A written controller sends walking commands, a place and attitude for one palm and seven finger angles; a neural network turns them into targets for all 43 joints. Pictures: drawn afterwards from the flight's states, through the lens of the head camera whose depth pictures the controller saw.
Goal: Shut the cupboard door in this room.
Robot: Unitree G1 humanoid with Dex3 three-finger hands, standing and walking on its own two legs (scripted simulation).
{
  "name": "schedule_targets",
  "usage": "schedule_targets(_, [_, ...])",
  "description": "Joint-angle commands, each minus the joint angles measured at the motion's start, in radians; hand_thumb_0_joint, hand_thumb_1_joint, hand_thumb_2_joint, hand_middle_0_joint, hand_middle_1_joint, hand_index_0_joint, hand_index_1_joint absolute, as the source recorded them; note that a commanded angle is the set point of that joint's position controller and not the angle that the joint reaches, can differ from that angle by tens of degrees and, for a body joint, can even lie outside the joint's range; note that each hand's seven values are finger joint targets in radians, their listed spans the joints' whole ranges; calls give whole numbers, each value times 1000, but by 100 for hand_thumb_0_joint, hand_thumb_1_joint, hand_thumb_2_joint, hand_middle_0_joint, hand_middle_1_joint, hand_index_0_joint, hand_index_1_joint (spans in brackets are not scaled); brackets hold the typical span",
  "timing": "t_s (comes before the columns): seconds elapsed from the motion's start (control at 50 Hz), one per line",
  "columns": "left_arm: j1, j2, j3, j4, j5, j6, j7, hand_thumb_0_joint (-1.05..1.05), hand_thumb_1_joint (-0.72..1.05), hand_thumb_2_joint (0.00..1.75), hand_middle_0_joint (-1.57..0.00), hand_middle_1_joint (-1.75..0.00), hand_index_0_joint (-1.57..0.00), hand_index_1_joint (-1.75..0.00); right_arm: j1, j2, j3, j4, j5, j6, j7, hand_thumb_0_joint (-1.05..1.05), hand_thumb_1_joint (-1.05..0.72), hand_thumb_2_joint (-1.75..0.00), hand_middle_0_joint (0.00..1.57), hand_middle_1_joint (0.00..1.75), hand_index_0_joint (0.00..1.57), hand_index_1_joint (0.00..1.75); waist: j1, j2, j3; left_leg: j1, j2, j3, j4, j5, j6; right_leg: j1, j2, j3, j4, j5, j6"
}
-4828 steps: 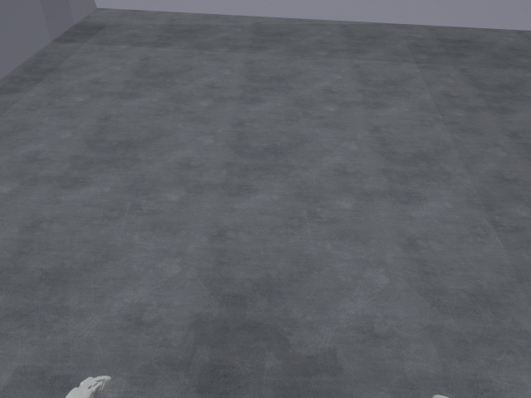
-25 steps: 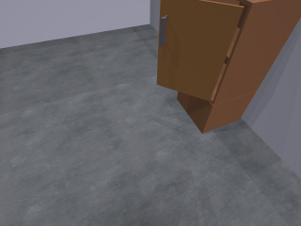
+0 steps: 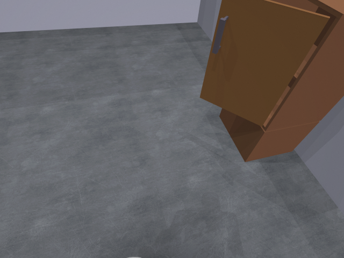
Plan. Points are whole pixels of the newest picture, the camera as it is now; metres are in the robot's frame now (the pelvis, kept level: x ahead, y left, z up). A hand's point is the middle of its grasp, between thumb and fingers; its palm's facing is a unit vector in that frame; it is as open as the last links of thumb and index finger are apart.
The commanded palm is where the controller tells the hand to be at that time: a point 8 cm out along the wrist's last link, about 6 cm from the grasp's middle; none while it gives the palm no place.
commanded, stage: walk to a spot facing it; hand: left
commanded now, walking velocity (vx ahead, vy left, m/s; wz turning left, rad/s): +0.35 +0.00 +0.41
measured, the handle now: (220, 35) +1.02 -0.16 +0.03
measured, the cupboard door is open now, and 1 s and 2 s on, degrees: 42 42 42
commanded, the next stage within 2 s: turn to face it in 0.34 s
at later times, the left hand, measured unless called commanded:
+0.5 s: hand (106, 194) +0.31 +0.21 -0.16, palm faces +0.05 -0.98 -0.18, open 7.4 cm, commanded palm none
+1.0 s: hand (112, 168) +0.40 +0.22 -0.16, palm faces -0.06 -0.97 -0.24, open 7.3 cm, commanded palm none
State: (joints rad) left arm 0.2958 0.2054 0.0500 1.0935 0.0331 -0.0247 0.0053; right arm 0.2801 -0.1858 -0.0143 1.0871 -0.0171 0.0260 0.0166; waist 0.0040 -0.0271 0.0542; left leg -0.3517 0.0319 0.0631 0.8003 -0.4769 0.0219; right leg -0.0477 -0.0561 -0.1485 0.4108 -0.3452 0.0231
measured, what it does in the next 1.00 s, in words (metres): walks ahead: left foot, then right foot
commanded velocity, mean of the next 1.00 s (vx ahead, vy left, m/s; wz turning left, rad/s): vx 0.13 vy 0.00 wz -0.33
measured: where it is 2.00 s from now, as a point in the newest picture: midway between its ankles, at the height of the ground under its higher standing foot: (162, 218)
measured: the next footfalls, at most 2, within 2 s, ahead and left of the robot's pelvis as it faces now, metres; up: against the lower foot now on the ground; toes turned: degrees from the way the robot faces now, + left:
left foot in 0.06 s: +0.10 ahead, +0.12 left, +0.00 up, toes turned +8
right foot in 0.56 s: +0.41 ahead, -0.06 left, +0.00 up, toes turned -1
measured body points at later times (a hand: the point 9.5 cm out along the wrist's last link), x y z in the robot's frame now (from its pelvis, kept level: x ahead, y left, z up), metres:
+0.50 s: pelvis +0.21 +0.03 -0.01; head +0.25 +0.03 +0.44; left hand +0.31 +0.27 -0.15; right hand +0.13 -0.17 -0.16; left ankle +0.06 +0.12 -0.74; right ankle +0.36 -0.07 -0.71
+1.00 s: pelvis +0.35 +0.03 +0.00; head +0.40 +0.01 +0.45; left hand +0.40 +0.27 -0.14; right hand +0.47 -0.23 -0.13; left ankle +0.38 +0.18 -0.69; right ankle +0.37 -0.06 -0.74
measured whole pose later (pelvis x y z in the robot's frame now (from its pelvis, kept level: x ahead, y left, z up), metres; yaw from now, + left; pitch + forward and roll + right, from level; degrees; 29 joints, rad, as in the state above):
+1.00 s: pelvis +0.35 +0.03 +0.00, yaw -9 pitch +2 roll +0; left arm 0.25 0.18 0.07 0.98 0.03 0.01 0.01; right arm 0.04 -0.21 -0.04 0.89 -0.01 0.03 -0.03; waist 0.05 0.01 0.09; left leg -0.48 0.04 -0.04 0.89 -0.39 -0.07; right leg -0.31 0.10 0.10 0.45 -0.16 -0.06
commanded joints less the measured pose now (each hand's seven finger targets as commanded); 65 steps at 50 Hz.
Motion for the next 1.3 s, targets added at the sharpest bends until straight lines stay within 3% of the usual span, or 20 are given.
schedule_targets(0.0, [-35,201,59,-71,-6,-12,2,0,90,90,-20,-30,-20,-30,52,-82,-29,-94,0,-46,2,0,-90,-90,20,30,20,30,-68,-41,38,79,17,61,-230,175,2,-108,-252,68,-43,52,-114])
schedule_targets(0.02, [-41,176,55,-75,-11,-10,-4,0,90,90,-20,-30,-20,-30,175,-118,-41,-52,-4,-53,0,0,-90,-90,20,30,20,30,-115,65,-9,279,-16,59,-299,204,8,-217,-186,-7,151,83,-78])
schedule_targets(0.04, [-21,107,42,-101,-19,-3,-15,0,90,90,-20,-30,-20,-30,314,-215,-68,-16,-19,-60,-10,0,-90,-90,20,30,20,30,-154,360,-48,406,157,-288,-448,63,70,-426,-53,-74,493,-60,-12])
schedule_targets(0.06, [-77,80,26,-158,-17,-2,-17,0,90,90,-20,-30,-20,-30,404,-271,-82,3,-21,-60,-31,0,-90,-90,20,30,20,30,-177,465,-42,452,334,-631,-601,63,152,-641,37,8,720,-281,9])
schedule_targets(0.14, [-115,66,32,-131,0,-12,-21,0,90,90,-20,-30,-20,-30,190,-150,-47,-59,-13,-76,-47,0,-90,-90,20,30,20,30,-66,89,60,195,282,-436,-614,105,156,-607,-89,155,777,3,-21])
schedule_targets(0.2, [-51,21,21,-103,-2,-5,-22,0,90,90,-20,-30,-20,-30,195,-110,-35,-36,-3,-98,-58,0,-90,-90,20,30,20,30,-33,71,5,273,219,-277,-594,379,149,-581,-72,137,685,106,2])
schedule_targets(0.42, [-246,7,17,-182,-16,-4,-20,0,90,90,-20,-30,-20,-30,261,-66,-33,29,-8,-92,-65,0,-90,-90,20,30,20,30,-55,130,121,348,204,-90,-548,787,126,-536,-20,83,270,237,-43])
schedule_targets(0.5, [-7,29,32,-116,-13,-1,-9,0,90,90,-20,-30,-20,-30,193,-113,-45,23,-3,-81,-75,0,-90,-90,20,30,20,30,57,111,26,344,209,-8,-291,1055,80,-232,64,49,195,264,-93])
schedule_targets(0.52, [129,66,45,-81,-8,-9,-6,0,90,90,-20,-30,-20,-30,161,-128,-51,11,5,-80,-72,0,-90,-90,20,30,20,30,119,69,-51,278,165,22,-100,978,51,-54,60,85,132,378,-110])
schedule_targets(0.56, [246,211,72,-50,-13,-25,6,0,90,90,-20,-30,-20,-30,243,-54,-51,-19,29,-79,-64,0,-90,-90,20,30,20,30,90,-282,-250,-47,-109,40,541,-131,-24,219,-357,656,-12,942,-317])
schedule_targets(0.58, [160,190,67,-82,-23,-19,16,0,90,90,-20,-30,-20,-30,203,-70,-45,-31,27,-62,-65,0,-90,-90,20,30,20,30,69,-237,-202,-84,-43,-93,591,-115,-14,124,-335,673,-67,776,-329])
schedule_targets(0.66, [-51,102,43,-149,-15,-4,30,0,90,90,-20,-30,-20,-30,41,-31,-37,-78,6,-24,-51,0,-90,-90,20,30,20,30,-9,31,-69,-68,43,-88,442,61,-39,-214,-187,412,-110,616,-230])
schedule_targets(0.8, [-28,124,56,-155,-10,5,18,0,90,90,-20,-30,-20,-30,-46,-71,-49,-162,-4,12,-47,0,-90,-90,20,30,20,30,-8,-62,-130,-166,37,-93,282,146,-80,-144,-120,437,-109,492,-163])
schedule_targets(0.92, [1,166,69,-176,-3,18,16,0,90,90,-20,-30,-20,-30,-180,-95,-48,-248,10,-4,-50,0,-90,-90,20,30,20,30,22,-83,-142,-168,14,-102,104,78,-91,-64,-138,534,-42,611,-213])
schedule_targets(1.04, [-62,190,82,-219,-11,38,14,0,90,90,-20,-30,-20,-30,-106,-111,-49,-255,23,-22,-58,0,-90,-90,20,30,20,30,-19,-98,-154,138,-19,-101,-293,205,-71,-209,-81,560,50,557,-148])
schedule_targets(1.06, [-83,165,76,-235,-17,41,12,0,90,90,-20,-30,-20,-30,-59,-145,-53,-245,20,-31,-62,0,-90,-90,20,30,20,30,-41,-33,-167,289,41,-129,-412,271,-54,-327,-15,505,100,403,-100])
schedule_targets(1.1, [-97,109,60,-272,-20,43,-3,0,90,90,-20,-30,-20,-30,-39,-281,-79,-261,-5,-32,-66,0,-90,-90,20,30,20,30,-48,315,-117,349,444,-463,-530,551,129,-568,147,216,489,-271,7])
schedule_targets(1.12, [-114,141,62,-276,-13,44,-7,0,90,90,-20,-30,-20,-30,-55,-257,-66,-272,-10,-25,-67,0,-90,-90,20,30,20,30,-39,184,-73,248,448,-422,-504,625,180,-530,95,237,616,-239,16])
schedule_targets(1.18, [-67,143,78,-246,-8,64,-22,0,90,90,-20,-30,-20,-30,-142,-194,-45,-298,-15,-30,-73,0,-90,-90,20,30,20,30,16,220,-57,197,320,-227,-459,751,153,-524,64,216,773,-151,39])
schedule_targets(1.28, [-126,92,50,-268,-11,71,-35,0,90,90,-20,-30,-20,-30,-42,-206,-54,-251,-15,-30,-67,0,-90,-90,20,30,20,30,-19,210,-103,317,252,-76,-406,819,116,-477,58,121,557,-71,38])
